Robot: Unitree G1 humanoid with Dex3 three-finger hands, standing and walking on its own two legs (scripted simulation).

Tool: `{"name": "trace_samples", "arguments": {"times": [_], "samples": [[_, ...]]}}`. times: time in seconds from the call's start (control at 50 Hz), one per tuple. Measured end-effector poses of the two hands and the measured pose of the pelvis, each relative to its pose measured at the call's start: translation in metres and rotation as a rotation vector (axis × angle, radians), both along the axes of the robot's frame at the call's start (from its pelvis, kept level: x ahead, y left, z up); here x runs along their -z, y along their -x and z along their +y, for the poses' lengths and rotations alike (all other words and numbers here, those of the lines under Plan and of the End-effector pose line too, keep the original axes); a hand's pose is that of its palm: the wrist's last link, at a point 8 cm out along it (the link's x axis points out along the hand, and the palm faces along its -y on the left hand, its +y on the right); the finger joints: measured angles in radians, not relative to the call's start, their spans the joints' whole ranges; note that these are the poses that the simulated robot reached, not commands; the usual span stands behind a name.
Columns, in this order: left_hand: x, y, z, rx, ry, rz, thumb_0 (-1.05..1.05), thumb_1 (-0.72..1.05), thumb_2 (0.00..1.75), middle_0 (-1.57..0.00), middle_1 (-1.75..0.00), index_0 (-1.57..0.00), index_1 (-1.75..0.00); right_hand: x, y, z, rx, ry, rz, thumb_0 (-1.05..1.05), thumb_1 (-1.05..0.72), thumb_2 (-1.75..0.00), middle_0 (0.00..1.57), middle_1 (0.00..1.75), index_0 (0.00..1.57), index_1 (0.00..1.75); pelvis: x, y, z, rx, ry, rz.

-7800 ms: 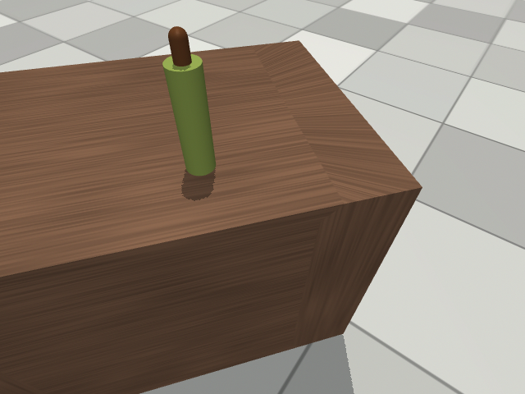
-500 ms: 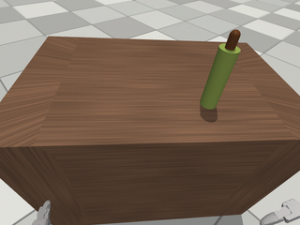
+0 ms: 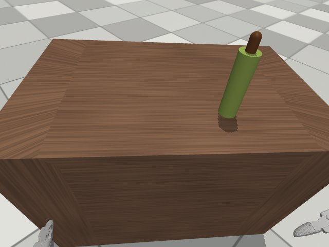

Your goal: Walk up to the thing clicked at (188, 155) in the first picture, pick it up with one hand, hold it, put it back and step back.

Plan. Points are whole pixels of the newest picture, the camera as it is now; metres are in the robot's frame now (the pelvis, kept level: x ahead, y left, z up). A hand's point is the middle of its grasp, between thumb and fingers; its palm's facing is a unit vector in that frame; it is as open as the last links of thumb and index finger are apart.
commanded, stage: rise first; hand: right
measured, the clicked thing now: (240, 78) +0.54 -0.25 +0.16
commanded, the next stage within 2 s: go down in 0.16 s
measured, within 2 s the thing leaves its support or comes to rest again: neither
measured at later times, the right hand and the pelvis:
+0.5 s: hand out of the picture +0.20 -0.29 +0.18, palm faces +0.49 +0.76 -0.43, open 17.2 cm; pelvis +0.01 +0.00 +0.00, yaw +0 degrees
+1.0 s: hand (328, 128) +0.31 -0.36 +0.18, palm faces +0.28 +0.94 -0.21, open 17.5 cm; pelvis +0.01 -0.01 +0.00, yaw +1 degrees
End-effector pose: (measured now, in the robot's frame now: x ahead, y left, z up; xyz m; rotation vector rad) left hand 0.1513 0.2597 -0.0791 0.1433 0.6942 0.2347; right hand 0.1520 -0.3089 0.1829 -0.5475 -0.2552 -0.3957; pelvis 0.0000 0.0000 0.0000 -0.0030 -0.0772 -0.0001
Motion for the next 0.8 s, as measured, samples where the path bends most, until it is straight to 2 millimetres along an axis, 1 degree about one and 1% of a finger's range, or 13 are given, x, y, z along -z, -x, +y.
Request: {"name": "trace_samples", "arguments": {"times": [0.18, 0.32, 0.4, 0.48, 0.54, 0.6, 0.68, 0.8], "samples": [[0.005, -0.001, -0.001, 0.004, 0.008, 0.026, -0.02, -0.56, 0.06, -0.06, -0.04, -0.05, -0.05, -0.009, 0.002, -0.004, 0.019, 0.029, -0.021, -0.01, 0.57, -0.04, 0.06, 0.06, 0.06, 0.06, 0.0, -0.002, 0.001, 0.003, 0.0, 0.003], [0.005, -0.006, -0.002, 0.01, 0.007, 0.023, -0.02, -0.55, 0.06, -0.06, -0.05, -0.05, -0.05, -0.013, 0.002, -0.004, 0.023, 0.047, -0.044, -0.01, 0.55, -0.05, 0.06, 0.06, 0.06, 0.06, 0.0, -0.003, 0.001, 0.005, 0.001, 0.006], [0.001, -0.01, -0.001, 0.006, -0.005, 0.005, -0.02, -0.54, 0.05, -0.06, -0.05, -0.06, -0.05, -0.014, 0.001, -0.005, 0.018, 0.058, -0.083, -0.01, 0.51, -0.05, 0.06, 0.06, 0.07, 0.06, 0.001, -0.004, 0.002, 0.006, 0.002, 0.01], [-0.007, -0.013, 0.005, -0.017, -0.028, -0.021, -0.02, -0.53, 0.04, -0.06, -0.05, -0.06, -0.05, -0.012, -0.006, -0.014, 0.023, 0.036, -0.096, -0.01, 0.49, -0.05, 0.06, 0.06, 0.07, 0.05, 0.001, -0.005, 0.003, 0.006, 0.001, 0.011], [-0.01, -0.014, 0.009, -0.027, -0.049, -0.024, -0.02, -0.53, 0.04, -0.06, -0.04, -0.06, -0.05, -0.01, -0.015, -0.024, 0.024, 0.004, -0.091, -0.01, 0.49, -0.05, 0.06, 0.06, 0.07, 0.05, 0.001, -0.005, 0.003, 0.006, 0.0, 0.014], [-0.008, -0.013, 0.006, -0.022, -0.056, -0.007, -0.01, -0.53, 0.04, -0.06, -0.04, -0.05, -0.04, -0.008, -0.027, -0.033, 0.011, -0.03, -0.075, -0.01, 0.49, -0.04, 0.06, 0.06, 0.06, 0.05, 0.001, -0.004, 0.003, 0.007, -0.002, 0.02], [-0.006, -0.013, -0.002, -0.014, -0.061, 0.002, -0.01, -0.53, 0.03, -0.06, -0.04, -0.05, -0.04, -0.007, -0.05, -0.048, -0.015, -0.086, -0.043, -0.01, 0.49, -0.04, 0.05, 0.05, 0.06, 0.05, 0.001, -0.003, 0.002, 0.009, -0.004, 0.03], [-0.009, -0.013, -0.014, 0.0, -0.076, -0.031, -0.01, -0.53, 0.04, -0.06, -0.04, -0.05, -0.04, -0.011, -0.088, -0.075, -0.057, -0.203, 0.014, -0.01, 0.49, -0.04, 0.06, 0.05, 0.06, 0.05, 0.001, -0.005, -0.002, 0.007, -0.004, 0.049]]}}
